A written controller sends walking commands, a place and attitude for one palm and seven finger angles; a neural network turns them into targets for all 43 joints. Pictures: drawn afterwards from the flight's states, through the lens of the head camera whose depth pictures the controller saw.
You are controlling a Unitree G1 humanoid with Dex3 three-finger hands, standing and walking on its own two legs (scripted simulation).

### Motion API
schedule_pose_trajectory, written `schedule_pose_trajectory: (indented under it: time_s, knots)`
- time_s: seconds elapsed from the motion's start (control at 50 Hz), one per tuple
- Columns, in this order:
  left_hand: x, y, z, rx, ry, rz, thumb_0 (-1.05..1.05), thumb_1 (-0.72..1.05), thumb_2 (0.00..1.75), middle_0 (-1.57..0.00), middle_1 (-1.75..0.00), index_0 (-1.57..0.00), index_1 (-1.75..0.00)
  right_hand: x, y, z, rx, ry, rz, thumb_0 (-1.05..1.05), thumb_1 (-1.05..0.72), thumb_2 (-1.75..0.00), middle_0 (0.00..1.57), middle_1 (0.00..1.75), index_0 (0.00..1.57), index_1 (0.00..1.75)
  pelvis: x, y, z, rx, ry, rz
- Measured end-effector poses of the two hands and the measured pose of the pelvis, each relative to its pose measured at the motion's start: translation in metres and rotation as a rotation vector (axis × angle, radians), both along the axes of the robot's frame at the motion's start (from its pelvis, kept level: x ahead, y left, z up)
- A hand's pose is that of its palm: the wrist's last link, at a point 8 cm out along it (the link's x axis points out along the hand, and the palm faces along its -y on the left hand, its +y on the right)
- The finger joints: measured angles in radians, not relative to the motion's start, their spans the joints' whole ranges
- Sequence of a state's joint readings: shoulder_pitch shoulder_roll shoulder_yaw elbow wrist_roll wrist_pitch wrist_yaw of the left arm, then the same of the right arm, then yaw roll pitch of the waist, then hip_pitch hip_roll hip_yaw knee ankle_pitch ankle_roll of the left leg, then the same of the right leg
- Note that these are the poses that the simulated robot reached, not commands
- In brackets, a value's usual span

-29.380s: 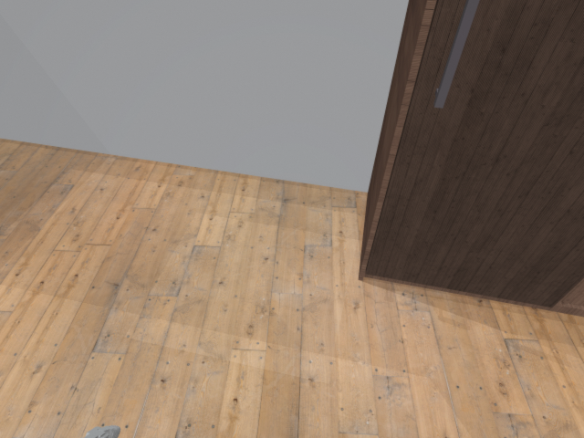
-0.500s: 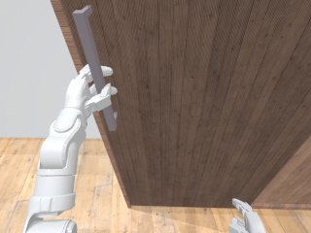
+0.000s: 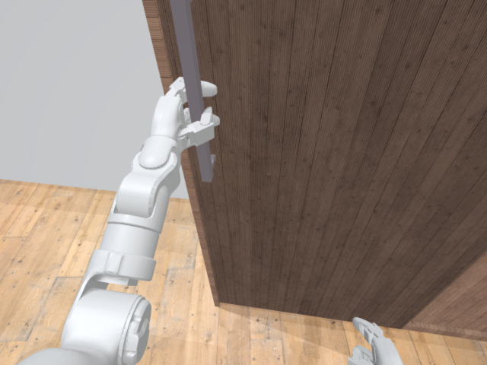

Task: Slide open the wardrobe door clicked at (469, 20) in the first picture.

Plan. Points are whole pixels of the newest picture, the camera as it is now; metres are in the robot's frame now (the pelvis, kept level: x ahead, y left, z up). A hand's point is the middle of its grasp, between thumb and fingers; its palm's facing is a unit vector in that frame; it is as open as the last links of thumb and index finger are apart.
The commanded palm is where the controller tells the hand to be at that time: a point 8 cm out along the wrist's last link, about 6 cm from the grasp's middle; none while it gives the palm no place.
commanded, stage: tug the door sideways, standing still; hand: left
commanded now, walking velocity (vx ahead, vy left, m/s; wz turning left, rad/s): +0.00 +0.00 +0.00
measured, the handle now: (200, 101) +0.46 +0.12 +0.22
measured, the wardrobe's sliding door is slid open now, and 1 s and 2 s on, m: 0.00 0.00 0.14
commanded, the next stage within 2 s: step sideways, sliding the door along in 0.08 s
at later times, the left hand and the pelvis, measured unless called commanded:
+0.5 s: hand (212, 128) +0.41 +0.10 +0.20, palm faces +0.13 -0.99 -0.08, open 5.9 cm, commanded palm +0.39 +0.09 +0.22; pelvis -0.01 -0.04 -0.01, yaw -2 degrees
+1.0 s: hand (219, 126) +0.43 +0.09 +0.20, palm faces +0.42 -0.91 -0.07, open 6.6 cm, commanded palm +0.39 +0.04 +0.20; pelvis +0.07 -0.17 -0.01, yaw +4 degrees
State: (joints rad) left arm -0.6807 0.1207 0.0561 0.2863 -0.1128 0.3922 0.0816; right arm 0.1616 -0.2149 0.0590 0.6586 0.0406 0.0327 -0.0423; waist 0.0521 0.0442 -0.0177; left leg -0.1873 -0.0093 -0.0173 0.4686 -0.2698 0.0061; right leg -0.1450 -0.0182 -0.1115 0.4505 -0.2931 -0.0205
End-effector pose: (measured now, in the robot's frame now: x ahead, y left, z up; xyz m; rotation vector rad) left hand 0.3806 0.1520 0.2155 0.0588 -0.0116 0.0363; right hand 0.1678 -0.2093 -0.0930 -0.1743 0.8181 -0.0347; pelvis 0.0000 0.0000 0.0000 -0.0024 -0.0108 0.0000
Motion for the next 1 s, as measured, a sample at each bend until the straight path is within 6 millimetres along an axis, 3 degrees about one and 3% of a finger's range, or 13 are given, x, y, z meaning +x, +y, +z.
schedule_pose_trajectory:
  time_s: [0.2, 0.3, 0.42, 0.5, 0.6, 0.7, 0.9, 1.0]
  knots:
    - [0.0, 0.0, 0.0, 0.005, 0.0, -0.006, 0.0, 0.8, 0.81, -0.32, -1.36, -0.24, -1.4, -0.039, -0.003, -0.01, -0.013, 0.055, -0.028, 0.01, -0.9, -0.9, 0.2, 0.29, 0.2, 0.3, -0.014, 0.006, 0.0, -0.003, -0.001, 0.002]
    - [0.005, 0.005, -0.005, 0.076, -0.121, -0.022, 0.0, 0.74, 0.81, -0.37, -1.38, -0.28, -1.4, -0.052, -0.011, -0.013, -0.032, 0.041, -0.091, 0.01, -0.9, -0.9, 0.21, 0.3, 0.2, 0.3, -0.019, 0.005, -0.003, 0.006, 0.017, -0.04]
    - [0.007, 0.001, -0.011, 0.055, -0.199, 0.03, -0.01, 0.74, 0.84, -0.42, -1.39, -0.27, -1.4, -0.067, -0.028, -0.023, -0.033, 0.109, -0.122, 0.01, -0.9, -0.9, 0.2, 0.3, 0.2, 0.3, -0.019, -0.014, -0.003, -0.001, 0.014, -0.031]
    - [0.007, -0.004, -0.013, 0.041, -0.229, 0.082, 0.0, 0.76, 0.85, -0.44, -1.39, -0.26, -1.4, -0.066, -0.044, -0.033, -0.026, 0.168, -0.086, 0.01, -0.9, -0.9, 0.21, 0.3, 0.2, 0.3, -0.014, -0.037, -0.007, -0.02, -0.005, -0.028]
    - [0.007, -0.012, -0.017, 0.021, -0.283, 0.157, 0.0, 0.79, 0.87, -0.45, -1.4, -0.2, -1.39, -0.038, -0.072, -0.042, -0.049, 0.162, -0.052, 0.01, -0.9, -0.9, 0.21, 0.3, 0.2, 0.3, -0.004, -0.064, -0.02, -0.032, -0.02, 0.024]
    - [0.008, -0.011, -0.019, 0.041, -0.321, 0.159, -0.01, 0.79, 0.85, -0.46, -1.4, -0.18, -1.35, 0.011, -0.09, -0.037, -0.116, 0.109, 0.017, 0.01, -0.9, -0.9, 0.2, 0.3, 0.2, 0.3, 0.008, -0.072, -0.025, -0.025, -0.006, 0.063]
    - [0.008, -0.016, -0.021, 0.068, -0.346, 0.238, -0.02, 0.77, 0.86, -0.46, -1.4, -0.18, -1.26, 0.103, -0.085, -0.009, 0.003, 0.033, 0.185, 0.01, -0.91, -0.9, 0.2, 0.29, 0.2, 0.3, 0.041, -0.127, -0.005, -0.07, -0.017, 0.059]
    - [0.008, -0.023, -0.022, 0.098, -0.363, 0.369, -0.03, 0.74, 0.86, -0.46, -1.4, -0.16, -1.27, 0.146, -0.098, -0.01, 0.069, -0.062, 0.256, 0.01, -0.9, -0.9, 0.21, 0.3, 0.2, 0.3, 0.069, -0.169, -0.013, -0.07, -0.045, 0.066]
